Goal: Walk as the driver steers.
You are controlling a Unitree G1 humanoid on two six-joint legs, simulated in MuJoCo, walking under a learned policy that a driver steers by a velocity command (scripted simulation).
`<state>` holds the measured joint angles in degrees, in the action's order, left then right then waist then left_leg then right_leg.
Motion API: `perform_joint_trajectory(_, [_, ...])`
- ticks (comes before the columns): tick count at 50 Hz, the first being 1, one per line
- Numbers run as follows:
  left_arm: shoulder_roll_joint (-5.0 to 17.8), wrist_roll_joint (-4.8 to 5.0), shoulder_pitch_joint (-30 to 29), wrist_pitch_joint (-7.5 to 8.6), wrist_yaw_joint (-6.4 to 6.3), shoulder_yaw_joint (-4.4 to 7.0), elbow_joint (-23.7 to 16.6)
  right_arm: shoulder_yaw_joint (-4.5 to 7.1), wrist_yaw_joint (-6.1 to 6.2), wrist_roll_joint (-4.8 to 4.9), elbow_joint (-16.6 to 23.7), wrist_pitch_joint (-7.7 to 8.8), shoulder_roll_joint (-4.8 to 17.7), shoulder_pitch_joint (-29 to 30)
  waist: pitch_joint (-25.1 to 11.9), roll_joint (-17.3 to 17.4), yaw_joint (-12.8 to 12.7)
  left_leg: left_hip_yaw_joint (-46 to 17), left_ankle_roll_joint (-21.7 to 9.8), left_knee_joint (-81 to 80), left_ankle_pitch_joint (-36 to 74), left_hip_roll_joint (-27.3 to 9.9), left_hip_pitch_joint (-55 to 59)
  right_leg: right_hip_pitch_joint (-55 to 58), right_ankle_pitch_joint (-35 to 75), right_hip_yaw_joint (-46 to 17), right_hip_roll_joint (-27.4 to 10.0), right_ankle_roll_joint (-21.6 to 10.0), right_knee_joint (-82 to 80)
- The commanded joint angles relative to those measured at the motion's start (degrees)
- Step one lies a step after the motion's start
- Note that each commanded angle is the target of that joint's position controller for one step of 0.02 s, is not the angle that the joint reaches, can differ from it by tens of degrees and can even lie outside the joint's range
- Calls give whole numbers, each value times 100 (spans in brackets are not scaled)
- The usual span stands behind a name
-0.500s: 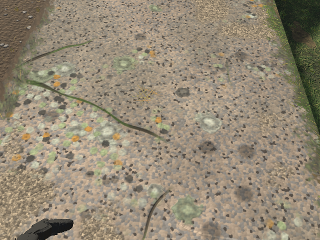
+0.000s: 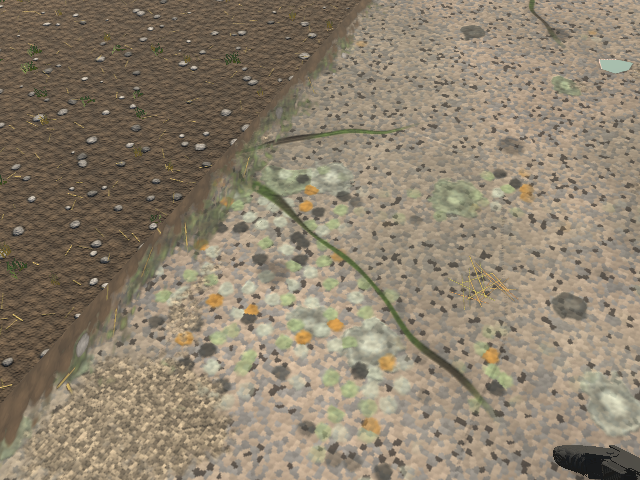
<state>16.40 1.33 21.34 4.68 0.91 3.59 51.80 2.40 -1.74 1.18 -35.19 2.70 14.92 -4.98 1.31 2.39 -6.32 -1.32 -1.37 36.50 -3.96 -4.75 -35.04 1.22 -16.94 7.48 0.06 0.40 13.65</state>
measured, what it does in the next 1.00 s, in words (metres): walks ahead, turning right: left foot, then right foot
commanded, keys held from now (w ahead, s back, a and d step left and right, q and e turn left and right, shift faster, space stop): w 0.10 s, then no key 0.02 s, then e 0.46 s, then w+e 0.42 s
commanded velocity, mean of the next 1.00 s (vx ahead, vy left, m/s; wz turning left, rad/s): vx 0.28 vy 0.00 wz -0.34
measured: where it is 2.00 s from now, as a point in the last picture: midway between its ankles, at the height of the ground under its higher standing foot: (432, 435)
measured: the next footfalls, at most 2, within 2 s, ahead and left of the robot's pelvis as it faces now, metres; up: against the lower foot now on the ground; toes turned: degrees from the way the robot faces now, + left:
left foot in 0.08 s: +0.21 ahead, +0.13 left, +0.00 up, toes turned +2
right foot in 0.56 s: +0.33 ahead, -0.10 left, +0.00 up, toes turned -12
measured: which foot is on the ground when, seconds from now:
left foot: up 0.00-0.06, down 0.08-0.58, up 0.60-0.96, down 0.98-1.00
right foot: down 0.00-0.10, up 0.12-0.54, down 0.56-0.98, up 1.00-1.00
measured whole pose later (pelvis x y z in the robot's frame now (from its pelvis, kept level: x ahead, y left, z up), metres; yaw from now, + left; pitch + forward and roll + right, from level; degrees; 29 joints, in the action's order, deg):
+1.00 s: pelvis +0.35 +0.02 -0.01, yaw -26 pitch +3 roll +0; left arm 17.2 1.1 16.9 -0.2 -1.1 4.8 38.8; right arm 4.0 -0.2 0.6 -42.7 5.6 16.4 -7.6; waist -2.3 -1.0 -1.6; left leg -2.4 0.1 27.7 -11.4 0.9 -19.2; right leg -18.6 -20.1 -11.2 4.9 -2.1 34.2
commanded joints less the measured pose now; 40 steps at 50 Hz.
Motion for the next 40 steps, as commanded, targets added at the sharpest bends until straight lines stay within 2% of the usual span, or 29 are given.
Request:
perform_joint_trajectory(1, [1133,76,-84,-40,-34,232,-196,118,-61,6,575,121,451,453,200,-781,300,248,-210,-437,-338,206,236,93,2776,-804,-1635,-955,-96])
perform_joint_trajectory(2, [1191,89,-154,-73,-50,237,-183,185,-57,-23,505,124,573,144,-1,-821,548,369,-326,-633,-377,362,793,124,3624,-681,-1586,-866,329])
perform_joint_trajectory(3, [1159,98,-207,-100,-68,213,-171,307,-33,-56,276,118,761,-569,-440,-746,960,515,-484,-899,-123,547,1876,-55,4375,-429,-1384,-727,1183])
perform_joint_trajectory(4, [975,23,-187,-85,-94,129,-217,458,32,-76,18,86,1073,-1456,-1035,-598,1348,233,-661,-747,50,330,3360,-826,3941,-219,-1124,-515,2365])
perform_joint_trajectory(5, [416,-128,119,5,-63,-73,-481,583,112,-199,-58,48,1696,-2155,-1889,642,1350,-2169,-1432,-813,-404,-1213,5518,-3012,1534,-55,-414,-127,4632])
perform_joint_trajectory(6, [406,-109,168,129,-37,-108,-411,509,108,-145,-50,48,1558,-2119,-2418,1132,1236,-4009,-1894,-1673,-40,-1896,5720,-3867,-1624,-912,102,-30,5785])
perform_joint_trajectory(7, [869,78,-109,157,-3,35,-459,367,83,-179,-11,73,1187,-1724,-1685,694,1209,-3115,-1681,-1636,691,-1794,5070,-4266,-1518,-1226,-217,-48,6215])
perform_joint_trajectory(8, [835,131,-392,138,-11,26,-502,295,71,-187,4,102,955,-1367,-1108,461,1058,-2061,-1502,-1570,1769,-1541,4289,-4190,-1210,-1132,-419,-54,6093])
perform_joint_trajectory(9, [737,55,-455,80,-46,29,-463,241,35,-172,-36,138,747,-1031,-768,151,840,-1375,-1327,-1655,2369,-1231,3626,-4004,-935,-1095,-587,-7,5684])
perform_joint_trajectory(10, [714,11,-365,-24,-83,70,-396,208,19,-160,-45,178,590,-771,-610,230,644,-922,-1186,-1832,2519,-1051,3104,-3654,-731,-1132,-708,35,5359])
perform_joint_trajectory(12, [469,0,-64,-230,-125,50,-261,227,27,-232,-156,276,591,-549,-566,293,410,-426,-1191,-2159,2903,-971,2415,-3017,-282,-1108,-606,169,5202])
perform_joint_trajectory(13, [417,-9,-28,-291,-146,55,-266,237,54,-269,-215,309,621,-463,-517,302,335,-199,-1220,-2247,3080,-965,2270,-2965,-81,-1125,-552,227,5055])
perform_joint_trajectory(15, [370,-64,-308,-341,-173,58,-436,262,146,-284,-308,312,692,-340,-359,324,316,183,-1191,-2344,3100,-947,2209,-3125,395,-1133,-538,296,4479])
perform_joint_trajectory(17, [318,-93,-619,-334,-115,38,-591,279,258,-257,-379,242,751,-314,-350,321,415,560,-1091,-2346,2832,-831,2312,-3060,1036,-1001,-543,286,3765])
perform_joint_trajectory(19, [276,-95,-965,-333,-29,20,-773,306,338,-232,-472,157,848,-405,-366,272,581,690,-1067,-2319,2669,-887,2532,-3012,1403,-891,-521,257,3221])
perform_joint_trajectory(22, [365,-101,-1245,-379,79,65,-1030,356,377,-154,-606,17,961,-497,-361,219,697,703,-1045,-2065,2461,-1092,2961,-3084,1187,-783,-482,151,2780])
perform_joint_trajectory(25, [458,-103,-1325,-430,170,138,-1250,406,404,-35,-659,-116,1042,-442,-305,273,677,645,-920,-1504,2360,-1272,3192,-3081,522,-624,-387,-57,2473])
perform_joint_trajectory(26, [464,-96,-1235,-432,192,162,-1277,415,422,11,-659,-154,1045,-391,-323,256,608,679,-818,-1189,2434,-1249,3221,-2919,516,-516,-294,-157,2193])
perform_joint_trajectory(27, [517,-97,-978,-412,187,211,-1245,414,445,46,-668,-184,1012,-366,-439,154,461,848,-624,-625,2588,-1062,3130,-2418,921,-375,-101,-300,1680])
perform_joint_trajectory(28, [870,-128,-578,-387,115,349,-1193,398,444,-5,-739,-178,921,-677,-736,-322,351,1065,-256,335,2200,-621,2819,-1544,2498,-685,-88,-541,1212])
perform_joint_trajectory(29, [1608,-178,-248,-393,-32,537,-1259,304,412,-264,-544,-124,683,-772,-1150,-1658,407,1259,264,2097,-354,49,1335,-187,5548,-2393,-1319,-1234,1406])
perform_joint_trajectory(30, [1600,-232,-207,-406,-41,495,-1360,226,348,-315,-384,-109,549,-727,-1927,-1950,425,364,455,3455,-3701,883,41,674,4695,-4177,-2207,-2445,1066])
perform_joint_trajectory(31, [1270,-134,-227,-370,16,409,-1404,292,252,-142,-445,-86,791,-532,-1955,-1097,220,-386,330,3777,-3476,573,-267,494,2741,-3993,-2017,-2307,718])
perform_joint_trajectory(32, [1031,-30,-435,-325,11,353,-1406,303,209,-13,-377,-69,795,-291,-1404,-832,319,-377,193,3556,-2951,379,-594,89,806,-3633,-1717,-1965,498])
perform_joint_trajectory(33, [884,50,-662,-328,-5,308,-1420,325,218,-44,-407,-69,793,-158,-924,-518,420,-329,144,3010,-2502,195,-656,-442,-672,-3418,-1461,-1646,209])
perform_joint_trajectory(34, [826,35,-919,-340,-53,278,-1478,372,258,-115,-374,-75,903,-31,-615,-699,508,-284,141,2505,-2159,118,-458,-968,-1207,-3304,-1320,-1491,-18])
perform_joint_trajectory(36, [856,-105,-1077,-345,-153,278,-1603,355,249,-160,-400,-22,769,-77,-489,-971,614,-161,219,1997,-1654,248,33,-1480,-1080,-3091,-1025,-1431,-237])
perform_joint_trajectory(37, [883,-117,-1032,-327,-194,295,-1626,336,246,-154,-425,27,693,-104,-535,-968,604,-144,262,1657,-1504,298,176,-1505,-839,-2966,-953,-1428,-227])
perform_joint_trajectory(40, [1006,-54,-890,-299,-254,352,-1635,263,226,-130,-425,129,515,23,-600,-983,510,-136,383,671,-1166,437,589,-1591,-569,-2776,-819,-1380,-78])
